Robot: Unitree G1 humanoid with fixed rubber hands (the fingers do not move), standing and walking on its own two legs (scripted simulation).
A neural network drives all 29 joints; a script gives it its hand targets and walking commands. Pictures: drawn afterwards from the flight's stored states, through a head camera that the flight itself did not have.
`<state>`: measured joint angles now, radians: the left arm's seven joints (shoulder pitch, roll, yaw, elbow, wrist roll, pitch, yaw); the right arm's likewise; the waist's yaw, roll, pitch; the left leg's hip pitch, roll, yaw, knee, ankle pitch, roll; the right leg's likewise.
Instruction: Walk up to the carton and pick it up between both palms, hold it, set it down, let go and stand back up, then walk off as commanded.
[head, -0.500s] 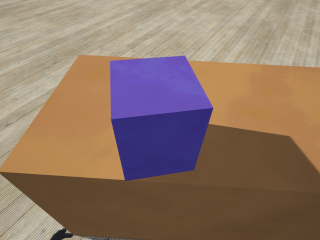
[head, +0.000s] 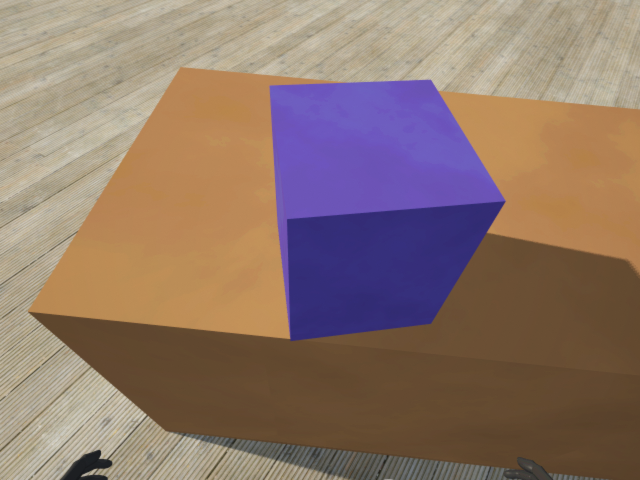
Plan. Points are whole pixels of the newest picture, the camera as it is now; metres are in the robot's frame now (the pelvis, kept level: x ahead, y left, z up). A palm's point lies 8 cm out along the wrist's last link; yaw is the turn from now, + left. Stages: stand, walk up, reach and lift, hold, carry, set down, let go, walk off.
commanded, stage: walk up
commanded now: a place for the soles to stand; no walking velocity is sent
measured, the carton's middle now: (357, 215) +0.43 -0.04 +0.09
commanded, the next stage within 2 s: reach and lift in 1.72 s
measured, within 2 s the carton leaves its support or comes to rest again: neither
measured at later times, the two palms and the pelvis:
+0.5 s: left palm out of the picture +0.11 +0.31 -0.09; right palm out of the picture +0.10 -0.30 -0.10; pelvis +0.00 +0.00 +0.00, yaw +0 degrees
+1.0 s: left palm out of the picture +0.10 +0.29 -0.07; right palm out of the picture +0.10 -0.31 -0.10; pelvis +0.00 -0.02 +0.01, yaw +0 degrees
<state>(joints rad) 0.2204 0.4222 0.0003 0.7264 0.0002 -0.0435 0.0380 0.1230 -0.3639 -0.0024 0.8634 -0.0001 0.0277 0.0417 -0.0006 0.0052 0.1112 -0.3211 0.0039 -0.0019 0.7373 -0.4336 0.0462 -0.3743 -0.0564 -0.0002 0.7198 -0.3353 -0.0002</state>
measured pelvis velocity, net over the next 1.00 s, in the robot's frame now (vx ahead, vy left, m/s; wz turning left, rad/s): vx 0.00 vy -0.02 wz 0.01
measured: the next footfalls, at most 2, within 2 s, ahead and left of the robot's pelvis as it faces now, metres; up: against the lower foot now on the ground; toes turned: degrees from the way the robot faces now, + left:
right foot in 0.52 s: +0.07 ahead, -0.11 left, +0.00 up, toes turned +1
left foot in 0.90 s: +0.04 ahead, +0.11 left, +0.00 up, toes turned +0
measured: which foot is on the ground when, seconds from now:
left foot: down 0.00-0.54, up 0.56-0.88, down 0.90-1.00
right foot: down 0.00-0.00, up 0.02-0.50, down 0.52-1.00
